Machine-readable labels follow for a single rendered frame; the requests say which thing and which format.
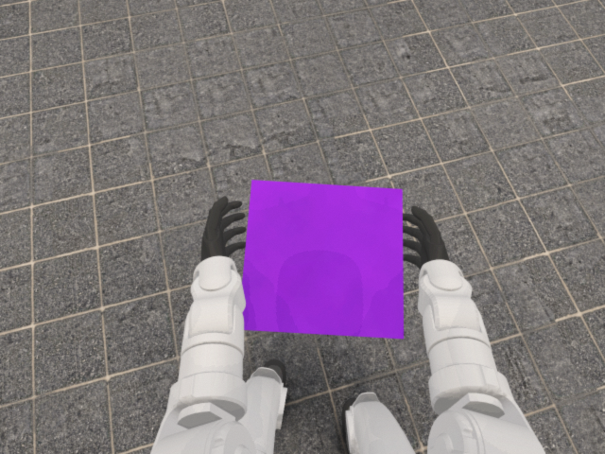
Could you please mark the right robot thigh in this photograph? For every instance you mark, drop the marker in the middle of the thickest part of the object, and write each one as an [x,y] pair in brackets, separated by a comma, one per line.
[372,429]

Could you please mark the robot right forearm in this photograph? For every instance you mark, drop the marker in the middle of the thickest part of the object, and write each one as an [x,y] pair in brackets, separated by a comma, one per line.
[463,370]

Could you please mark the robot right hand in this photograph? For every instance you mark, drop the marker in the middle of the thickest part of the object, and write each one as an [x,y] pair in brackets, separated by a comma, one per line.
[431,246]

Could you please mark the robot left forearm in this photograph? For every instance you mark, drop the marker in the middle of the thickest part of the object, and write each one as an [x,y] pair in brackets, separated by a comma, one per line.
[210,386]

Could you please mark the robot right upper arm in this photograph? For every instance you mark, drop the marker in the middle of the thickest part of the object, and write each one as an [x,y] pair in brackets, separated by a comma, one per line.
[461,431]

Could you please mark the carton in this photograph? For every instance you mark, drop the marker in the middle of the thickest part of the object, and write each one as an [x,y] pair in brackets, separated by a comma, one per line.
[324,259]

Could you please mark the robot left hand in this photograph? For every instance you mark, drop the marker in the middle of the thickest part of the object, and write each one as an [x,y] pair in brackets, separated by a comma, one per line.
[214,240]

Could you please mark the robot left foot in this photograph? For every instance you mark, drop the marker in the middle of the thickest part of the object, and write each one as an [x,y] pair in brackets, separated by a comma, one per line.
[278,367]

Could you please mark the robot left upper arm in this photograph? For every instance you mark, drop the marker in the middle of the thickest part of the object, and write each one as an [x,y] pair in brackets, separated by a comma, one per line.
[223,436]

